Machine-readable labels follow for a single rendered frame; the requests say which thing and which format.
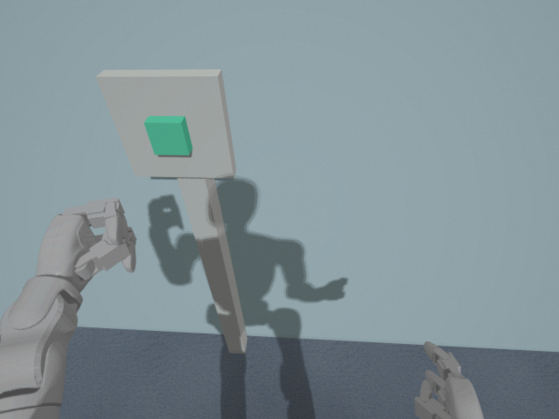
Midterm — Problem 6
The left robot hand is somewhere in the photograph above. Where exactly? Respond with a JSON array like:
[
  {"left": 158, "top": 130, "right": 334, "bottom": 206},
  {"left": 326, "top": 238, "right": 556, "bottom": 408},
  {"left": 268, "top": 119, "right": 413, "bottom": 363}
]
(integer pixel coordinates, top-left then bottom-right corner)
[{"left": 35, "top": 197, "right": 137, "bottom": 292}]

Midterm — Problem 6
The right robot hand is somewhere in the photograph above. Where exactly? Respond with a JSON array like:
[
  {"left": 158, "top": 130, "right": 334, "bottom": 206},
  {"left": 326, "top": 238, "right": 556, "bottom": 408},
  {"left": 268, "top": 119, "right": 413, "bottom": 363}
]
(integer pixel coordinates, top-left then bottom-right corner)
[{"left": 415, "top": 341, "right": 484, "bottom": 419}]

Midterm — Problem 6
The panel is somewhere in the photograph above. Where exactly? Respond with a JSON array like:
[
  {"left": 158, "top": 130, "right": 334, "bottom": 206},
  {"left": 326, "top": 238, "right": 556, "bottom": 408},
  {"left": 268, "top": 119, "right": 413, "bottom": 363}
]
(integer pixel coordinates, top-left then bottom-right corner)
[{"left": 96, "top": 69, "right": 247, "bottom": 354}]

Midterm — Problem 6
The button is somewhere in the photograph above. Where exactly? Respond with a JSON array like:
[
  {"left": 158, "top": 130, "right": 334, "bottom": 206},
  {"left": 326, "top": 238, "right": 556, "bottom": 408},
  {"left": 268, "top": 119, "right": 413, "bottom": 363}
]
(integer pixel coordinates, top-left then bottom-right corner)
[{"left": 144, "top": 116, "right": 193, "bottom": 155}]

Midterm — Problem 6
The robot left forearm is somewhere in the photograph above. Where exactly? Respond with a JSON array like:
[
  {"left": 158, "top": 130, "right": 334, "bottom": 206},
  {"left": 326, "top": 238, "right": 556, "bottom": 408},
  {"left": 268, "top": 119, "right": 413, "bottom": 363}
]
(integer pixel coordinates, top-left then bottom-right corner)
[{"left": 0, "top": 276, "right": 83, "bottom": 419}]

